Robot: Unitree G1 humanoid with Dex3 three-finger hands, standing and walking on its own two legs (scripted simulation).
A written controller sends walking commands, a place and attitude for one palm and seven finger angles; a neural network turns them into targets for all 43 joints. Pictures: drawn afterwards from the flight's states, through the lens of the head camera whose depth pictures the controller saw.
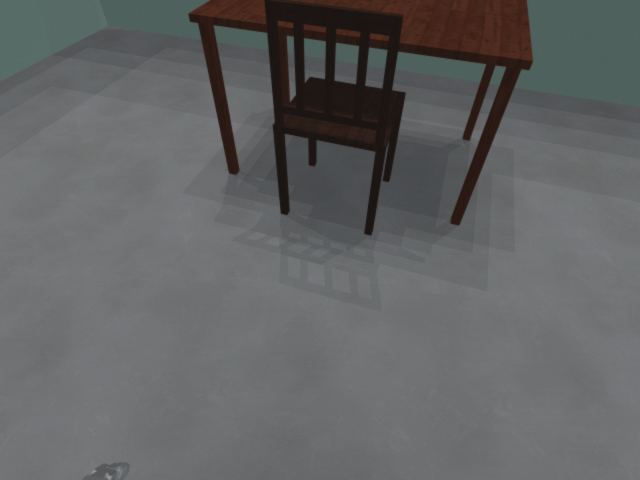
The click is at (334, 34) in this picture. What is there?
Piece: chair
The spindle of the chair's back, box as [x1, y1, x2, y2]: [324, 27, 335, 114]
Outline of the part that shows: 326,27 324,113 331,114 333,103 335,29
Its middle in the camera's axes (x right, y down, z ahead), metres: +0.03 -0.53 +1.24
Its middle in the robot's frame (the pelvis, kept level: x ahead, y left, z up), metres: +1.28 +0.04 -0.08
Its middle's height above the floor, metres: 0.69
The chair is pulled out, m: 0.00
